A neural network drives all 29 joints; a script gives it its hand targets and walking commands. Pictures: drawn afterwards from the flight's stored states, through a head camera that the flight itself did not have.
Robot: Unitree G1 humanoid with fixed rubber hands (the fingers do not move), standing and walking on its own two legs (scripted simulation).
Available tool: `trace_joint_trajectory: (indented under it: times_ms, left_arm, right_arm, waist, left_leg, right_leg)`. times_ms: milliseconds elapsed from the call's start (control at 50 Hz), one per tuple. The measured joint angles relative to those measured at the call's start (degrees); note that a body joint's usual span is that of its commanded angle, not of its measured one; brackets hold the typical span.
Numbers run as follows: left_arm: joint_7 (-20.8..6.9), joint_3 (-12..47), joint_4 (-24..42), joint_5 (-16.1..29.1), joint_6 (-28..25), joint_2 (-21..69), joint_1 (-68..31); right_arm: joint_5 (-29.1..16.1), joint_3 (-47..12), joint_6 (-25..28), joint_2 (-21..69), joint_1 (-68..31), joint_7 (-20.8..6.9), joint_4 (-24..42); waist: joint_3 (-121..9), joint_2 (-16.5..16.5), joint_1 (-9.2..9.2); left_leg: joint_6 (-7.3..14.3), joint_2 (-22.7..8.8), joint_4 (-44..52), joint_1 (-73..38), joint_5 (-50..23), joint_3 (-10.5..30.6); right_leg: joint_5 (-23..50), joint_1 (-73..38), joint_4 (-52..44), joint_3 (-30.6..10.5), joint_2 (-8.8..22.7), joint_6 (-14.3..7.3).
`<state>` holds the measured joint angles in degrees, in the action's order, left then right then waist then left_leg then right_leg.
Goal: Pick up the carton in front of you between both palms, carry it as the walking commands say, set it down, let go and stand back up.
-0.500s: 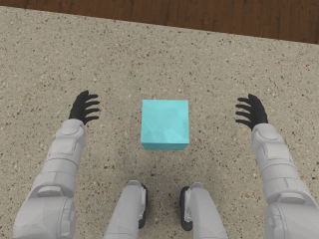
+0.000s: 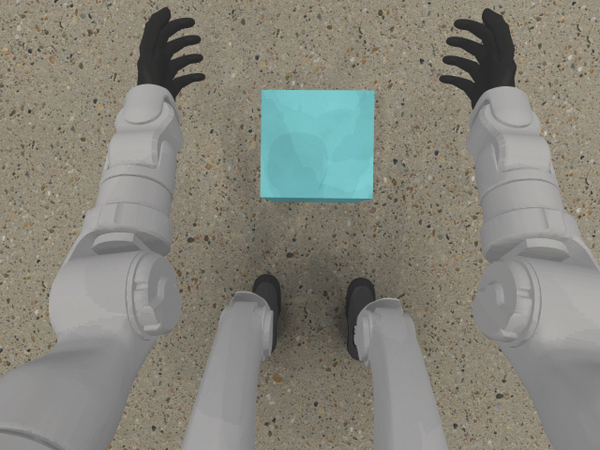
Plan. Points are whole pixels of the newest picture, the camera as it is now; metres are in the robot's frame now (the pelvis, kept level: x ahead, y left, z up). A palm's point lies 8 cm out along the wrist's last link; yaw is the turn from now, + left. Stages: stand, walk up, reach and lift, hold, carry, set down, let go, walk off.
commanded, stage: reach and lift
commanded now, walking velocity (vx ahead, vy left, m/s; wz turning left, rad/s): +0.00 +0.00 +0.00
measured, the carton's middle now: (315, 155) +0.50 +0.01 -0.50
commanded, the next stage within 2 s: none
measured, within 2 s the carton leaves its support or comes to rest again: leaves its support in 1.60 s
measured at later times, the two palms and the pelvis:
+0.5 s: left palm (213, 141) +0.50 +0.20 -0.36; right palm (423, 144) +0.51 -0.18 -0.36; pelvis -0.04 +0.00 -0.21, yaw +0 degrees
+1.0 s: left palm (228, 142) +0.51 +0.19 -0.43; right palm (404, 148) +0.51 -0.17 -0.43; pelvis -0.04 +0.00 -0.26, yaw +0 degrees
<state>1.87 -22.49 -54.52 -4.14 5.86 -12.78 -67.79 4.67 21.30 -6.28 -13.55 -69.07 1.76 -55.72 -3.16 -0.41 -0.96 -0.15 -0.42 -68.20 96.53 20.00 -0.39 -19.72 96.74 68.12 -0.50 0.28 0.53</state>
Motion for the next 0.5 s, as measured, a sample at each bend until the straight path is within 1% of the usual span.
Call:
trace_joint_trajectory:
  times_ms: [80, 140, 260, 360, 420, 500]
  left_arm:
    - [0.4, -0.1, -0.7, 0.1, -2.0, 0.6, 2.1]
    - [1.1, 1.3, -0.7, 1.8, -3.0, 0.3, 2.8]
    - [3.1, 7.5, 0.8, 8.3, -3.2, -2.8, 2.1]
    - [4.5, 12.0, 2.0, 13.4, -1.7, -5.6, -0.9]
    - [4.9, 13.4, 0.3, 15.0, -0.6, -6.8, -4.2]
    - [4.9, 14.0, -4.8, 15.8, -0.2, -7.6, -9.7]
  right_arm:
    - [0.2, 0.0, 1.9, 0.8, 2.2, 0.5, -0.4]
    - [-1.3, -1.6, 2.8, 0.6, 3.1, 1.3, -0.1]
    - [-8.2, -8.2, 3.1, -2.3, 2.5, 3.5, 1.9]
    - [-13.2, -12.6, 1.6, -4.9, -0.4, 4.8, 3.0]
    - [-14.9, -13.8, 0.4, -6.1, -3.7, 5.4, 1.5]
    - [-15.8, -14.7, -0.1, -6.9, -9.2, 5.5, -3.5]
  waist:
    - [-2.9, 0.0, 0.06]
    - [-3.5, 0.1, 0.16]
    - [0.0, 0.1, 0.36]
    - [5.5, 0.1, 0.29]
    - [8.8, 0.2, 0.19]
    - [12.8, 0.2, 0.09]
  left_leg:
    - [-0.1, 0.1, -6.8, 6.8, 3.1, 0.1]
    - [-0.3, 0.2, -13.3, 12.5, 5.5, 0.4]
    - [-0.6, 0.6, -27.3, 22.3, 9.6, 0.8]
    - [-0.8, 0.7, -37.3, 27.6, 10.9, 1.0]
    - [-1.0, 0.8, -41.7, 29.6, 10.9, 1.1]
    - [-1.1, 0.9, -46.1, 31.5, 10.5, 1.3]
  right_leg:
    - [-3.1, 6.8, 6.8, -0.1, -0.1, 0.1]
    - [-5.6, 12.5, 13.4, -0.3, -0.2, 0.2]
    - [-9.7, 22.3, 27.4, -0.7, -0.6, 0.5]
    - [-11.0, 27.7, 37.4, -0.6, -0.8, 0.4]
    - [-11.0, 29.6, 41.8, -0.6, -0.8, 0.4]
    - [-10.5, 31.5, 46.2, -0.5, -0.9, 0.4]
